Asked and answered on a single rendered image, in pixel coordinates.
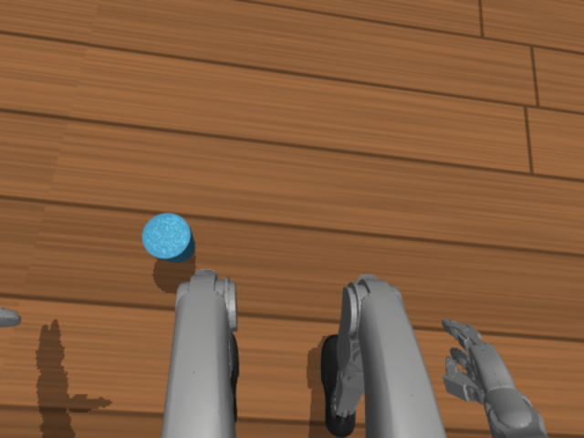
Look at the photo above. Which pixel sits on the right robot arm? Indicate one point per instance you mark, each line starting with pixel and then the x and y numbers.
pixel 510 414

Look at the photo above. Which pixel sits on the right robot hand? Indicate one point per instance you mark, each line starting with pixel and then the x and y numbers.
pixel 486 371

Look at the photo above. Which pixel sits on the cup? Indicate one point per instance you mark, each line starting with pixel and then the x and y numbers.
pixel 168 237

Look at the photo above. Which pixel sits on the left robot hand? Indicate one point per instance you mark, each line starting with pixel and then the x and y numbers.
pixel 9 318

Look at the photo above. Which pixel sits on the right robot foot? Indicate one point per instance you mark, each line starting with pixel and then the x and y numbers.
pixel 338 426

